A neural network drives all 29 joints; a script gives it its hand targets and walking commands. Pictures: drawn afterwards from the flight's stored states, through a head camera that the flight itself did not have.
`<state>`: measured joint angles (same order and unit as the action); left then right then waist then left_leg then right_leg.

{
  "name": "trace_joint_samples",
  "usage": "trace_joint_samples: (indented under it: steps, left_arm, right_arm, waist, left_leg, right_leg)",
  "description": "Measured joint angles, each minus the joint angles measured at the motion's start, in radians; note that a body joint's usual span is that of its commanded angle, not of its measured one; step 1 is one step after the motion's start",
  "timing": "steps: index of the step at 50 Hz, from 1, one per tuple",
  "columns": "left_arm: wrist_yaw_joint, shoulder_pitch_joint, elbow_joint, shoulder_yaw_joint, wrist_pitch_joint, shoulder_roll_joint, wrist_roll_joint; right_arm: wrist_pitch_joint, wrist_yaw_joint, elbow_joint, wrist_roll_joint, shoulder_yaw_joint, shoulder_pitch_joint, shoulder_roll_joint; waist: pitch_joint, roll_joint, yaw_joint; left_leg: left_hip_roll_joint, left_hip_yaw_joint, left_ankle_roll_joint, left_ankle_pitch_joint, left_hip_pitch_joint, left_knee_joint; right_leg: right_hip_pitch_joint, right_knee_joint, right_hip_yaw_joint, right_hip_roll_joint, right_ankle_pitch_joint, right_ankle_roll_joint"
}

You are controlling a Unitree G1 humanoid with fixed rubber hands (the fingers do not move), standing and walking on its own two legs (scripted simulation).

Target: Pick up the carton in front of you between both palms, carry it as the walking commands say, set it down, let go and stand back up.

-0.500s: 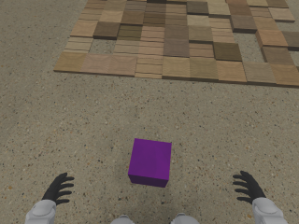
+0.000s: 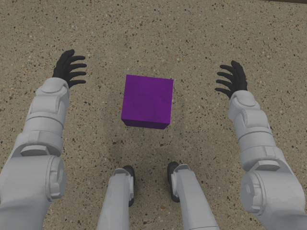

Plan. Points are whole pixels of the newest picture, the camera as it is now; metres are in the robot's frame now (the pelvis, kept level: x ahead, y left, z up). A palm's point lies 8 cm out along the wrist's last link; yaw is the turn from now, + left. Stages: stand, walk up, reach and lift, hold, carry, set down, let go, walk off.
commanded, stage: reach and lift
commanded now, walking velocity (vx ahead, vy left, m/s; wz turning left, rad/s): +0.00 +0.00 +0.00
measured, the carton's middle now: (147, 105) +0.53 -0.01 -0.54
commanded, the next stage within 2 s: none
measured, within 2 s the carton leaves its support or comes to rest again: leaves its support in 1.94 s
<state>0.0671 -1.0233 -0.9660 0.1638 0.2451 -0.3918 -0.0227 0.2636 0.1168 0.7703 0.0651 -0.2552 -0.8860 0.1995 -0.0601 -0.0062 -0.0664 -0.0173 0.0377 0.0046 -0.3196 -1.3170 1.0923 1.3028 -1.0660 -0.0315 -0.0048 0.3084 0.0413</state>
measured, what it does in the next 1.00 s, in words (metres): lowers itself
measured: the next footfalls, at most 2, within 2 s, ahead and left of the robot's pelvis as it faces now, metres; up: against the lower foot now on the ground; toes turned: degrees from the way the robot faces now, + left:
none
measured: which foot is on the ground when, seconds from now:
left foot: down 0.00-1.00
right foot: down 0.00-1.00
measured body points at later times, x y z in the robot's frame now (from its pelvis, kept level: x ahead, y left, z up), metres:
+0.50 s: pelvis +0.04 +0.00 -0.05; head +0.37 +0.01 +0.25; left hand +0.57 +0.17 -0.21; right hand +0.52 -0.21 -0.21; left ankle +0.09 +0.12 -0.63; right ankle +0.09 -0.14 -0.63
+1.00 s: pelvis -0.03 +0.00 -0.26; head +0.34 +0.01 -0.01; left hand +0.56 +0.17 -0.43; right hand +0.51 -0.20 -0.43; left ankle +0.09 +0.12 -0.63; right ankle +0.09 -0.14 -0.63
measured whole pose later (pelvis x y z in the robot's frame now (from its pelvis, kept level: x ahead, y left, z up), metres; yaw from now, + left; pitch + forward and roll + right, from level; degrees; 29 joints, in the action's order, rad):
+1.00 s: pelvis -0.03 +0.00 -0.26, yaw -3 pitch +42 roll -3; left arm -0.03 -1.55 -1.20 0.04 0.12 -0.49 -0.16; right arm 0.12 0.16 1.01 0.17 -0.25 -1.40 0.25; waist -0.26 0.01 -0.06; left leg -0.06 0.08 0.04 -0.52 -2.26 2.05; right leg 2.24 -2.00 -0.04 -0.06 0.50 0.08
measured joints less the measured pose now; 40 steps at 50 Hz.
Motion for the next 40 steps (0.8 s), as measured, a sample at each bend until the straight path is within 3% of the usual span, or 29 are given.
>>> trace_joint_samples:
  steps: [7,11,18,24,30,40]
  left_arm:
    - [0.013,-0.267,-0.108,0.043,-0.004,-0.022,0.051]
    - [0.012,-0.347,-0.111,0.077,-0.022,-0.013,0.094]
    - [-0.004,-0.283,-0.048,0.136,-0.082,0.055,0.155]
    - [-0.029,-0.191,-0.04,0.171,-0.141,0.11,0.173]
    - [-0.061,-0.198,-0.056,0.129,-0.17,0.097,0.125]
    - [-0.102,-0.292,-0.042,-0.061,-0.156,-0.042,-0.088]
  right_arm:
    - [-0.005,0.006,0.062,-0.058,-0.111,-0.234,-0.03]
    - [-0.03,0.0,0.047,-0.102,-0.171,-0.295,-0.054]
    - [-0.111,-0.031,-0.003,-0.147,-0.22,-0.217,-0.091]
    - [-0.187,-0.045,0.034,-0.162,-0.229,-0.151,-0.109]
    - [-0.209,-0.021,0.071,-0.112,-0.186,-0.173,-0.089]
    - [-0.179,0.046,0.063,0.061,-0.02,-0.279,-0.007]
  waist:
    - [-0.014,-0.003,-0.017]
    - [-0.013,-0.002,-0.02]
    - [0.06,-0.002,-0.004]
    - [0.157,-0.008,0.009]
    - [0.159,-0.002,0.016]
    - [-0.002,0.018,0.01]
  left_leg:
    - [-0.01,0.009,-0.003,0.018,-0.147,0.031]
    - [-0.013,0.011,-0.005,0.017,-0.208,0.031]
    - [-0.013,0.012,-0.006,-0.009,-0.286,0.027]
    - [-0.02,0.032,0.005,-0.066,-0.431,0.136]
    - [-0.025,0.042,0.018,-0.151,-0.62,0.36]
    - [-0.037,0.047,0.038,-0.224,-0.859,0.747]
  right_leg:
    - [0.139,-0.025,0.005,0.005,-0.015,0.007]
    - [0.198,-0.024,0.004,0.006,-0.013,0.01]
    - [0.277,-0.016,0.0,0.002,0.009,0.01]
    - [0.432,-0.136,-0.008,-0.015,0.043,0.016]
    - [0.617,-0.35,-0.009,-0.034,0.142,0.017]
    - [0.859,-0.736,-0.003,-0.054,0.215,0.023]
